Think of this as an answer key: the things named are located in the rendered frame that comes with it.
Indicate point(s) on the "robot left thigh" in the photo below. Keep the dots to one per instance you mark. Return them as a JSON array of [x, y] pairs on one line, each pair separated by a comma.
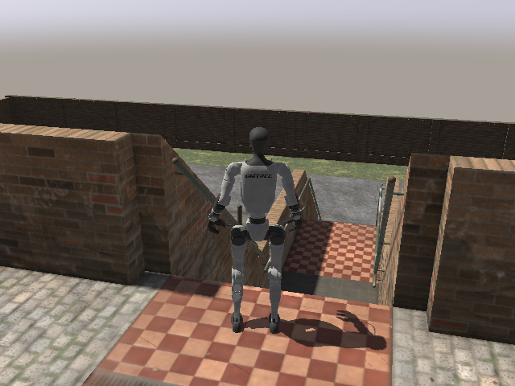
[[238, 238]]

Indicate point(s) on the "right robot hand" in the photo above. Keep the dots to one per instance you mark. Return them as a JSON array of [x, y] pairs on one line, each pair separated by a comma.
[[289, 220]]

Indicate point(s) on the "left robot upper arm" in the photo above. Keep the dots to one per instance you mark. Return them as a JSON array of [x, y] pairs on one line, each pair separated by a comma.
[[232, 170]]

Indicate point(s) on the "left robot forearm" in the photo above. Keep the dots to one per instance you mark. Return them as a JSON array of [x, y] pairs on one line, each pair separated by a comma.
[[216, 210]]

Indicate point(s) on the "left robot hand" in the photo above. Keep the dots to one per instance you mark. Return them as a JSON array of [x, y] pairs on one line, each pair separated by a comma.
[[210, 224]]

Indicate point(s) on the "right robot upper arm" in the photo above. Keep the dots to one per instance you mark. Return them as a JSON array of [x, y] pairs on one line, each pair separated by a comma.
[[287, 182]]

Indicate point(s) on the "right robot forearm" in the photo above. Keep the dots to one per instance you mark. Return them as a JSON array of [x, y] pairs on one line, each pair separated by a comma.
[[295, 210]]

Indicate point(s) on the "left robot shin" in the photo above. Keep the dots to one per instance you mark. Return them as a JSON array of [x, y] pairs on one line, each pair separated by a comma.
[[237, 293]]

